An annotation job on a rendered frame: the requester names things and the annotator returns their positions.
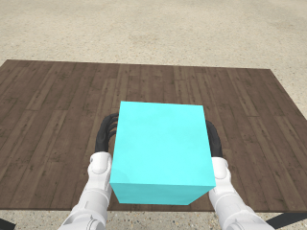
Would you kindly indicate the robot right hand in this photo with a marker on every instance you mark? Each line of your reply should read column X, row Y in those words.
column 214, row 140

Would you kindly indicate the robot left upper arm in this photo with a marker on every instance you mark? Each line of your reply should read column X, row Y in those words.
column 90, row 224

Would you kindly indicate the robot left hand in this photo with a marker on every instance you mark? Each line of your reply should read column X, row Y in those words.
column 104, row 133

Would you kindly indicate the right robot forearm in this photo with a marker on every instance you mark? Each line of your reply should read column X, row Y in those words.
column 226, row 202

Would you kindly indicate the carton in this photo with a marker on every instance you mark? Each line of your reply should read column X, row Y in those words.
column 161, row 154

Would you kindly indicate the table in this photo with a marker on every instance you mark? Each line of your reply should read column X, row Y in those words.
column 51, row 112

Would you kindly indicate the left robot forearm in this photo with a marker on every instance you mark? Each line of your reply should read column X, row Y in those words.
column 96, row 194

